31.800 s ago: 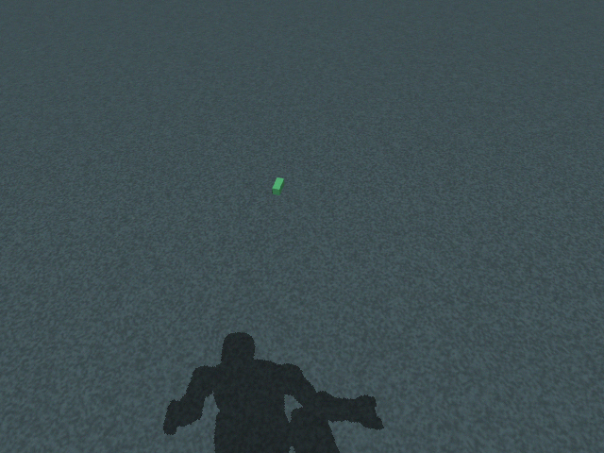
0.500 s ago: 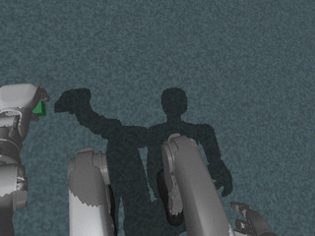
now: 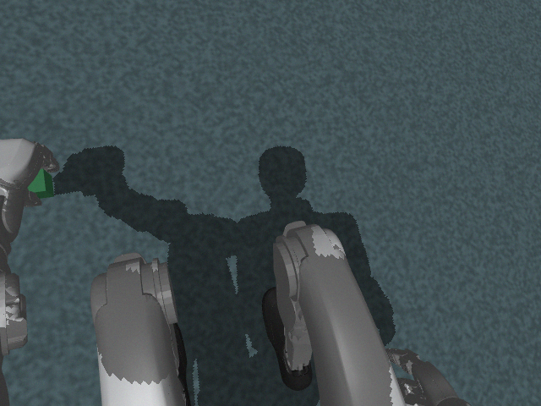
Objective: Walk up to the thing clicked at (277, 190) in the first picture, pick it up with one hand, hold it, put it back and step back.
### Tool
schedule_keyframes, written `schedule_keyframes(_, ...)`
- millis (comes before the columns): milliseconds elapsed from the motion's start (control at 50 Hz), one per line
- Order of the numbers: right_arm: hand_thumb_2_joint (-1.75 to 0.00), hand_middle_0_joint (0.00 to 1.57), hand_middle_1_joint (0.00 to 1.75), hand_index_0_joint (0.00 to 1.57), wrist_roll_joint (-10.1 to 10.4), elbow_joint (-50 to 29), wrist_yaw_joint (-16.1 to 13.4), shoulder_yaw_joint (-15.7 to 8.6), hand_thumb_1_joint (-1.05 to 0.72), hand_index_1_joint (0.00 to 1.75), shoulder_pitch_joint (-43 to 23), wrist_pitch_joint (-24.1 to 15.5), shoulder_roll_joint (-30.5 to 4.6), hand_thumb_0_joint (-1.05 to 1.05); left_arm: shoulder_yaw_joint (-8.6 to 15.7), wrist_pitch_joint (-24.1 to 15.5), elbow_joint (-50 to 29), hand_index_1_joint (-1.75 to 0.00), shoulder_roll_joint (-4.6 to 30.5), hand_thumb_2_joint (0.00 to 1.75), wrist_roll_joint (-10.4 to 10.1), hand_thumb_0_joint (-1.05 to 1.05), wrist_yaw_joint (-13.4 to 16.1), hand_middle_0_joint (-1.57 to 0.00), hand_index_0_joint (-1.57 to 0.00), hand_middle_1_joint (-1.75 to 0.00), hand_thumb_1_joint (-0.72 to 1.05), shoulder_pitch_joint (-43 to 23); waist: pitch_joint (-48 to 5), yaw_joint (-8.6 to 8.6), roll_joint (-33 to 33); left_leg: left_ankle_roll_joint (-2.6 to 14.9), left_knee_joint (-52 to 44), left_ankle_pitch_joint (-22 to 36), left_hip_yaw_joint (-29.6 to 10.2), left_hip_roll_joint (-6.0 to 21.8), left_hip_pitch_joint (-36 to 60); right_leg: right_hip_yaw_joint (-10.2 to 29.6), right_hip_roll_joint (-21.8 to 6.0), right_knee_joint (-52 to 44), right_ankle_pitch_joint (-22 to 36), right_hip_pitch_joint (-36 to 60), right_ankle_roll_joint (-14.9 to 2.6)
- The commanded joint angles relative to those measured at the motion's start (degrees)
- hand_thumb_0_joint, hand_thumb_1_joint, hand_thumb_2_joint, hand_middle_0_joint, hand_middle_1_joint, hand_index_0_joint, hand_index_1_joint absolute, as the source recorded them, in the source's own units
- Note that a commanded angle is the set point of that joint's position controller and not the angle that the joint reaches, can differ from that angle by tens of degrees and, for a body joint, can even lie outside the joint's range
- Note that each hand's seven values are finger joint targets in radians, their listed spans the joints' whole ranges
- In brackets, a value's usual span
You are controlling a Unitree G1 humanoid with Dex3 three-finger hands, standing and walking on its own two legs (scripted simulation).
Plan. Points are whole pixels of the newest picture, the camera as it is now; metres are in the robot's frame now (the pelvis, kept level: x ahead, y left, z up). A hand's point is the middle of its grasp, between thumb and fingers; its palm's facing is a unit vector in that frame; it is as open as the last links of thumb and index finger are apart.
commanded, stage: lower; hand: left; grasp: from above
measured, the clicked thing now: (20, 186) +0.46 +0.32 -0.20
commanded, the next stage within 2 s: rest in 0.30 s
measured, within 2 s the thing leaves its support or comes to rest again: rests again in 1.32 s
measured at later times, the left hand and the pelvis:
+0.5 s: hand (38, 197) +0.44 +0.30 -0.22, palm faces -0.46 -0.06 -0.88, open 6.5 cm; pelvis +0.00 +0.00 -0.03, yaw -2 degrees
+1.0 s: hand (50, 201) +0.45 +0.30 -0.26, palm faces -0.47 -0.09 -0.88, open 6.5 cm; pelvis +0.01 +0.00 -0.04, yaw -5 degrees
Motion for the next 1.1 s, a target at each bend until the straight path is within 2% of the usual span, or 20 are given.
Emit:
schedule_keyframes(0,-0.90,0.20,0.30,0.20,0.35,-1.08,-0.80,-3.89,-0.91,0.30,10.85,-0.32,-14.17,0.00,1.26,0.10,-7.26,-0.07,14.96,0.18,-1.04,0.00,2.43,-1.28,-1.28,-0.07,0.88,-17.88,-37.51,-0.12,16.14,1.12,-13.95,9.94,3.60,-0.76,28.53,-3.78,1.66,-12.56,11.39,17.34,-3.49)
schedule_keyframes(60,-0.90,0.20,0.30,0.20,-0.15,-1.14,-0.64,-3.22,-0.91,0.30,11.05,-0.50,-14.36,0.00,0.63,-0.40,-4.15,-0.05,13.79,0.15,-1.39,0.00,2.40,-1.29,-1.30,-0.06,0.90,-16.75,-34.31,-1.77,12.36,1.73,-12.10,9.68,3.71,-0.77,25.30,-3.94,1.75,-12.77,11.78,17.80,-2.94)
schedule_keyframes(120,-0.90,0.20,0.30,0.20,-0.44,-1.15,-0.63,-2.55,-0.91,0.30,10.24,-0.47,-14.49,0.00,2.06,-1.56,-5.47,-0.07,17.08,0.14,-0.69,0.00,3.10,-1.29,-1.30,-0.08,0.91,-18.03,-36.58,-0.35,15.63,1.32,-11.94,9.21,3.58,-0.86,26.45,-3.99,1.96,-11.83,10.74,17.97,-3.16)
schedule_keyframes(180,-0.90,0.20,0.30,0.20,-0.96,-0.92,-0.41,-2.12,-0.91,0.30,9.94,-0.73,-14.67,0.00,1.05,-2.22,-2.58,-0.09,15.66,0.16,-0.24,0.00,4.00,-1.30,-1.32,-0.11,0.94,-17.89,-33.76,-2.09,13.92,1.48,-10.94,7.96,3.21,-0.70,24.44,-4.48,2.27,-11.54,10.00,16.69,-3.02)
schedule_keyframes(220,-0.90,0.20,0.30,0.20,-1.43,-1.19,-0.35,-1.85,-0.91,0.30,10.66,-0.88,-15.33,0.00,3.79,-2.91,-4.56,-0.10,19.66,0.17,0.51,0.00,5.18,-1.29,-1.31,-0.12,0.94,-19.04,-34.75,-2.08,15.41,1.42,-10.34,9.28,3.24,-0.78,25.00,-4.65,2.06,-11.08,11.13,17.90,-2.88)
schedule_keyframes(240,-0.90,0.20,0.30,0.20,-1.51,-0.75,-0.33,-1.64,-0.91,0.30,10.34,-1.02,-15.02,0.00,3.61,-2.88,-4.31,-0.09,19.01,0.15,0.89,0.00,5.59,-1.29,-1.31,-0.11,0.93,-17.27,-35.14,-0.85,17.61,1.00,-10.86,9.86,3.28,-0.77,26.77,-4.68,2.00,-10.09,11.32,17.26,-3.18)
schedule_keyframes(300,-0.90,0.20,0.30,0.20,-2.09,-0.98,0.01,-1.75,-0.91,0.30,10.42,-1.26,-15.65,0.00,4.14,-2.64,-3.06,-0.11,19.03,0.17,1.68,0.00,6.99,-1.30,-1.33,-0.13,0.97,-17.85,-35.67,-2.59,18.21,0.84,-9.94,11.41,2.59,-0.49,28.12,-5.68,2.17,-8.93,12.91,15.90,-3.19)
schedule_keyframes(320,-0.90,0.20,0.30,0.20,-2.10,-0.75,0.19,-1.57,-0.91,0.30,9.87,-1.36,-15.29,0.00,2.36,-2.39,-1.18,-0.12,16.82,0.17,1.59,0.00,7.14,-1.30,-1.32,-0.15,0.96,-16.82,-33.80,-2.62,18.26,0.78,-10.18,9.92,2.52,-0.49,27.36,-5.62,2.27,-8.78,11.59,14.56,-3.37)
schedule_keyframes(400,-0.90,0.20,0.30,0.20,-2.62,-0.82,0.33,-1.36,-0.90,0.30,9.84,-1.75,-15.88,0.00,4.86,-1.96,-3.25,-0.08,20.61,0.19,2.16,0.00,8.47,-1.28,-1.29,-0.10,0.94,-17.04,-35.79,-1.75,20.55,0.68,-9.54,11.08,2.39,-0.39,27.96,-5.89,2.35,-7.86,12.62,15.16,-3.38)
schedule_keyframes(460,-0.90,0.20,0.30,0.20,-3.00,-0.76,0.65,-1.01,-0.90,0.30,9.81,-1.92,-16.14,0.00,3.91,-1.54,-0.42,-0.05,18.52,0.16,1.73,0.00,8.83,-1.28,-1.29,-0.07,0.93,-16.97,-33.93,-3.14,18.98,0.72,-9.19,11.53,1.82,-0.38,27.08,-6.51,2.45,-7.49,13.19,14.16,-3.16)
schedule_keyframes(520,-0.90,0.20,0.30,0.20,-3.96,-0.48,0.84,-0.33,-0.90,0.30,10.68,-2.16,-16.53,0.00,6.64,-1.46,1.61,-0.06,22.18,0.16,2.45,0.00,9.44,-1.28,-1.29,-0.07,0.94,-15.77,-33.06,-4.03,18.85,0.87,-7.79,12.72,1.69,-0.25,26.12,-6.83,2.41,-6.86,14.78,15.39,-2.90)
schedule_keyframes(560,-0.90,0.20,0.30,0.20,-4.21,-1.35,1.06,-0.35,-0.90,0.30,9.65,-2.53,-16.70,0.00,4.48,-1.65,1.44,-0.05,19.70,0.15,1.94,0.00,9.21,-1.29,-1.31,-0.07,0.95,-16.33,-32.40,-4.36,18.52,1.11,-7.10,11.87,2.05,-0.13,24.90,-6.28,2.74,-7.58,14.79,16.23,-2.75)
schedule_keyframes(600,-0.90,0.20,0.30,0.20,-4.56,-0.83,1.22,0.28,-0.90,0.30,10.31,-2.94,-17.12,0.00,6.59,-1.89,2.48,-0.06,23.25,0.12,1.83,0.00,9.47,-1.29,-1.32,-0.09,0.98,-16.60,-31.58,-4.86,19.18,0.95,-6.92,11.69,1.55,-0.09,24.74,-6.95,2.60,-6.79,14.20,15.97,-2.79)
schedule_keyframes(660,-0.90,0.20,0.30,0.20,-5.08,-1.22,1.51,1.19,-0.90,0.30,10.25,-2.94,-16.82,0.00,7.33,-2.61,2.64,-0.06,24.03,0.14,2.28,0.00,9.48,-1.31,-1.33,-0.08,0.99,-15.35,-31.44,-4.74,18.80,0.90,-6.39,11.41,1.45,0.03,24.03,-7.19,2.87,-7.07,13.76,17.01,-2.87)
schedule_keyframes(720,-0.90,0.20,0.30,0.20,-5.55,-1.31,1.83,1.37,-0.90,0.30,9.47,-3.39,-17.28,0.00,6.00,-3.11,3.46,-0.09,23.35,0.17,2.51,0.00,9.89,-1.32,-1.34,-0.11,1.01,-15.82,-31.01,-5.64,19.81,0.67,-5.60,11.38,1.05,0.32,25.39,-7.39,3.09,-5.98,13.94,16.10,-2.97)
schedule_keyframes(780,-0.90,0.20,0.30,0.20,-5.68,-1.29,1.83,2.19,-0.90,0.30,8.56,-3.54,-17.32,0.00,7.52,-3.60,3.77,-0.07,25.68,0.16,2.56,0.00,11.05,-1.32,-1.34,-0.09,1.00,-14.73,-31.24,-4.69,19.97,0.65,-5.37,11.76,0.79,0.42,24.55,-7.51,3.30,-5.92,14.26,16.90,-2.99)
schedule_keyframes(860,-0.90,0.20,0.30,0.20,-6.74,-1.07,2.07,2.89,-0.89,0.30,8.27,-3.77,-17.97,0.00,7.76,-3.47,5.08,-0.08,26.08,0.18,2.95,0.00,12.83,-1.32,-1.35,-0.11,1.03,-15.01,-29.53,-5.54,20.84,0.63,-5.45,10.97,0.49,0.50,23.93,-8.32,3.52,-5.44,14.06,15.84,-2.78)
schedule_keyframes(900,-0.90,0.20,0.30,0.20,-7.00,-1.22,2.15,2.81,-0.90,0.30,8.07,-4.21,-18.53,0.00,5.60,-3.30,5.89,-0.08,24.88,0.18,3.46,0.00,12.87,-1.33,-1.35,-0.10,1.02,-15.84,-28.51,-6.77,20.29,0.90,-4.59,10.58,0.73,0.65,23.01,-7.72,3.72,-5.88,14.44,16.72,-2.56)
schedule_keyframes(920,-0.90,0.20,0.30,0.20,-6.96,-0.98,2.14,3.58,-0.89,0.30,8.02,-4.42,-18.21,0.00,6.90,-3.32,6.40,-0.08,26.58,0.18,3.12,0.00,13.40,-1.33,-1.35,-0.10,1.02,-16.10,-28.18,-6.54,19.20,0.96,-4.54,9.75,0.29,0.67,22.16,-8.20,3.63,-5.94,13.54,16.22,-2.58)
schedule_keyframes(1080,-0.90,0.20,0.30,0.20,-7.66,-1.62,2.94,4.01,-0.90,0.30,7.55,-6.13,-19.46,0.00,6.55,-2.35,7.67,-0.08,27.24,0.15,3.00,0.00,14.40,-1.33,-1.36,-0.11,1.04,-14.72,-27.91,-6.83,21.24,0.54,-5.27,9.67,-0.33,0.92,23.39,-8.75,3.89,-5.34,13.46,17.16,-2.75)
